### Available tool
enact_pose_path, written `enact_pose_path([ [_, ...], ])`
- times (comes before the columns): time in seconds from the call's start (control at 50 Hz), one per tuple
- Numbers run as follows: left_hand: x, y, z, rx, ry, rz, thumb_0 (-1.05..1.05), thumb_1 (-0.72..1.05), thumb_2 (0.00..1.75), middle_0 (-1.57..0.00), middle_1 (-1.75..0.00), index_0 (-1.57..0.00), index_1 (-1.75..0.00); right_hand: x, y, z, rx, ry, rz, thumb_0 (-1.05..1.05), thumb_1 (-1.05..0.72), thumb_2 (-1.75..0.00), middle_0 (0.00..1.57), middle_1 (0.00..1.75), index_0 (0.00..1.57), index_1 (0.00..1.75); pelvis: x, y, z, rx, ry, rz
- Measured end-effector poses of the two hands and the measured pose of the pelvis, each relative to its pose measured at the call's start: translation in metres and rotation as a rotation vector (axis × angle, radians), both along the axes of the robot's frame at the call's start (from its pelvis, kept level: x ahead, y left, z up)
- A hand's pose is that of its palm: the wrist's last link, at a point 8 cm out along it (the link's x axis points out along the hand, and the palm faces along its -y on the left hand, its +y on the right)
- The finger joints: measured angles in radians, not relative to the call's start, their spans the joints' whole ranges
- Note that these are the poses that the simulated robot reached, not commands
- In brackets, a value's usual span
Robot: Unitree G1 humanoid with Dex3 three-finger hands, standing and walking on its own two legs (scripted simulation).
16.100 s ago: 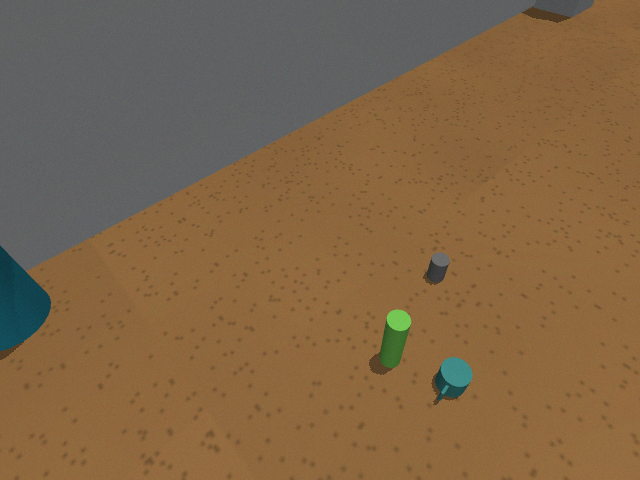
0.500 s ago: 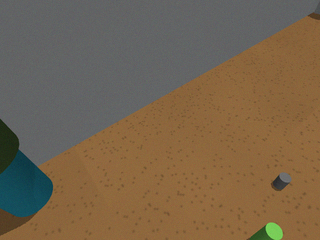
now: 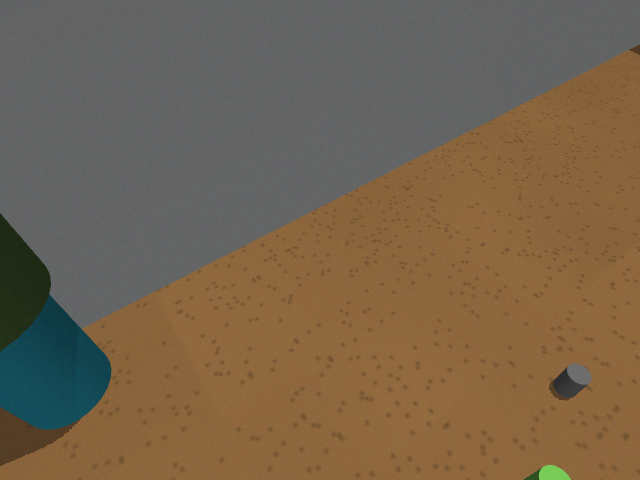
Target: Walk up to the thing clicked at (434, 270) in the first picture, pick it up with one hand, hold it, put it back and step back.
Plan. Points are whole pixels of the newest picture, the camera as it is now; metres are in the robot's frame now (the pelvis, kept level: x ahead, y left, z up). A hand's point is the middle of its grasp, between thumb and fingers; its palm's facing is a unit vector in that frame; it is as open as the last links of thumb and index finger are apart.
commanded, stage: stand
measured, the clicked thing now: (571, 381) +0.55 -0.74 -0.73
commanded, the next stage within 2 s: none
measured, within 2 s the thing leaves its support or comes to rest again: neither
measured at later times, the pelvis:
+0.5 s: pelvis +0.00 -0.01 +0.00, yaw +1 degrees
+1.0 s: pelvis +0.00 +0.00 +0.00, yaw +1 degrees
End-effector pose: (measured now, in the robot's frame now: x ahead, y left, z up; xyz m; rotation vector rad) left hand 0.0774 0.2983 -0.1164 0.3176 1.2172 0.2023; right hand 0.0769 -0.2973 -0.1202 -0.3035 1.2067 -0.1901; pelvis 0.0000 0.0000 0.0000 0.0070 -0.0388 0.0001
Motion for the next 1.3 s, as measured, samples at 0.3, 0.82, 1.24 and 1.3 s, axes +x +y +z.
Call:
enact_pose_path([
  [0.3, -0.02, -0.002, 0.001, 0.012, 0.028, 0.021, 0.0, 0.9, 0.9, -0.21, -0.3, -0.2, -0.3, 0.003, -0.002, -0.002, 0.013, 0.007, 0.007, 0.01, -0.9, -0.9, 0.21, 0.3, 0.2, 0.3, -0.002, -0.004, 0.001, -0.003, -0.004, 0.012],
  [0.82, -0.015, -0.004, -0.001, 0.005, 0.026, 0.017, 0.0, 0.9, 0.9, -0.21, -0.3, -0.2, -0.3, -0.018, -0.006, -0.004, 0.004, 0.067, -0.008, 0.01, -0.9, -0.9, 0.2, 0.3, 0.2, 0.3, 0.0, -0.005, 0.0, -0.006, 0.002, 0.019],
  [1.24, -0.005, 0.002, -0.001, 0.003, 0.018, 0.023, 0.0, 0.9, 0.9, -0.21, -0.3, -0.2, -0.3, 0.008, 0.001, -0.001, -0.002, 0.033, 0.014, 0.01, -0.9, -0.9, 0.2, 0.3, 0.2, 0.3, 0.01, 0.001, 0.001, -0.008, 0.006, 0.026],
  [1.3, -0.004, 0.003, -0.001, 0.004, 0.018, 0.025, 0.0, 0.9, 0.9, -0.21, -0.3, -0.2, -0.3, 0.011, 0.002, -0.001, -0.002, 0.028, 0.017, 0.01, -0.9, -0.9, 0.2, 0.3, 0.2, 0.3, 0.011, 0.001, 0.001, -0.008, 0.006, 0.027],
])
